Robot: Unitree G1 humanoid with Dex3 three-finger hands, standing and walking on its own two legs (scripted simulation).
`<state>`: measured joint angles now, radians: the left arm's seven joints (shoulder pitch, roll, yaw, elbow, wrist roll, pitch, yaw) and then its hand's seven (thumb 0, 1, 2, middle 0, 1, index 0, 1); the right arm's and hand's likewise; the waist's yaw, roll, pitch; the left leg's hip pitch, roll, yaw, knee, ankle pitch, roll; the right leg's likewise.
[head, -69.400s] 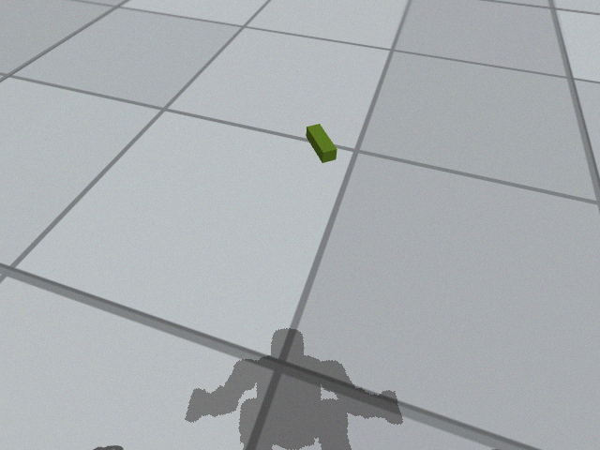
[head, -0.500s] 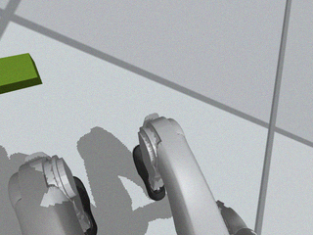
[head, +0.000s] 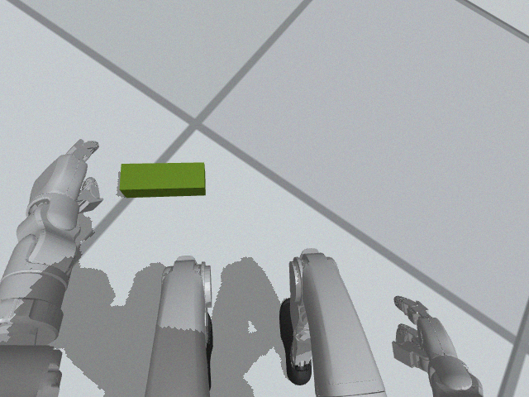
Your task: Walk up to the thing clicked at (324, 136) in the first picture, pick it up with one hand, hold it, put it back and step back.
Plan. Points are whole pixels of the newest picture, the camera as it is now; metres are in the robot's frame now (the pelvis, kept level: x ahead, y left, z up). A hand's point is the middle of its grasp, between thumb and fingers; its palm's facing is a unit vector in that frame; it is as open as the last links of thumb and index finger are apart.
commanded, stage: home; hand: left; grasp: from above
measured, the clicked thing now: (165, 180) +0.56 +0.22 -0.46
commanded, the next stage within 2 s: none
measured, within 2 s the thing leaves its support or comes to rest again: neither
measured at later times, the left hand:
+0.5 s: hand (78, 254) +0.28 +0.19 +0.09, palm faces +0.09 -0.96 -0.26, open 7.4 cm
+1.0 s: hand (22, 326) +0.22 +0.18 +0.18, palm faces +0.14 -0.97 -0.21, open 7.4 cm
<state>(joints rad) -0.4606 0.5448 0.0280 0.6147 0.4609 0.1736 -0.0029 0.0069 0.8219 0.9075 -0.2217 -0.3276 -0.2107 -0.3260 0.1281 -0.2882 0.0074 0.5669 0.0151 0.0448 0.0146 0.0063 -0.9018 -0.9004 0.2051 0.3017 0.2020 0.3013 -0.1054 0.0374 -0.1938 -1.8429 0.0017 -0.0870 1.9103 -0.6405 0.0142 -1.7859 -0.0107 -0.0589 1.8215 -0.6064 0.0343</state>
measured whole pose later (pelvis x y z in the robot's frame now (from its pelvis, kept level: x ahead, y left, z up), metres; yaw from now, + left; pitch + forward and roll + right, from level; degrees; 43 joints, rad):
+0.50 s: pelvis +0.05 -0.01 +0.18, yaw +4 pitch +18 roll -3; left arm 0.15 0.26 0.07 0.21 -0.04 0.37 0.08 0.01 0.90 0.90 -0.21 -0.30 -0.20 -0.30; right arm 0.24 -0.22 0.05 0.59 0.04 -0.11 -0.12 0.01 -0.90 -0.90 0.21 0.30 0.20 0.30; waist -0.09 0.04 -0.17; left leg -1.04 0.02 -0.07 1.26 -0.53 -0.01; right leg -1.00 0.00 -0.06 1.19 -0.50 0.01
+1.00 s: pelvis +0.08 -0.01 +0.23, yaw +5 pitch +10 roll -3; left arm 0.51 0.22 0.03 -0.12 -0.05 0.45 0.02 0.01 0.90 0.90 -0.21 -0.30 -0.20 -0.29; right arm 0.26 -0.22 0.04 0.51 0.01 -0.24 -0.18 0.02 -0.90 -0.90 0.21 0.30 0.20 0.30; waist -0.04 0.05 -0.16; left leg -0.69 0.01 -0.07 1.01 -0.49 -0.01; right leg -0.65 -0.01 -0.06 0.94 -0.46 0.01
